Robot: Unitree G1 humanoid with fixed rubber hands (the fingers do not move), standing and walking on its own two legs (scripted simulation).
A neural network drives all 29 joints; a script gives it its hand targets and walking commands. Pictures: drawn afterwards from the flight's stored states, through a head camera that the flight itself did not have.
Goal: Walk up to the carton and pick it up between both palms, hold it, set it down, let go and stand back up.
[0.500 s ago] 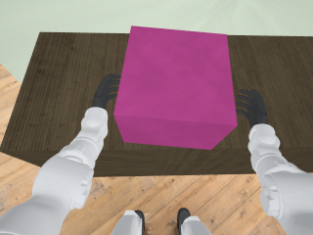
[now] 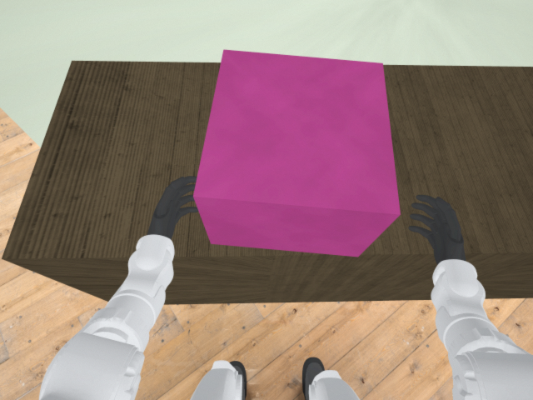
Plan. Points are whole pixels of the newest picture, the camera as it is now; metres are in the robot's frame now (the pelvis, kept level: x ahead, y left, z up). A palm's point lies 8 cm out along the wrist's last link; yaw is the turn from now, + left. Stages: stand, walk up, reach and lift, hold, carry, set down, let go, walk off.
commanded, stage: set down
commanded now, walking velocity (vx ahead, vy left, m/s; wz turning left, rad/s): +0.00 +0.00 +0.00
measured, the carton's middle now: (293, 157) +0.53 -0.03 -0.06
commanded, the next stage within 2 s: none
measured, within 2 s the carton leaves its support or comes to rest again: neither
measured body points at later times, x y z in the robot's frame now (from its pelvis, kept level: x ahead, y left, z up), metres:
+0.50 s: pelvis -0.01 -0.01 +0.01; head +0.07 -0.01 +0.46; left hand +0.30 +0.19 -0.03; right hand +0.28 -0.26 -0.03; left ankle +0.04 +0.09 -0.69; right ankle +0.06 -0.16 -0.69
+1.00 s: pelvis -0.03 -0.02 +0.02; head -0.04 -0.01 +0.47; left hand +0.24 +0.20 -0.01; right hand +0.24 -0.26 +0.01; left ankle +0.04 +0.09 -0.69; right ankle +0.06 -0.16 -0.69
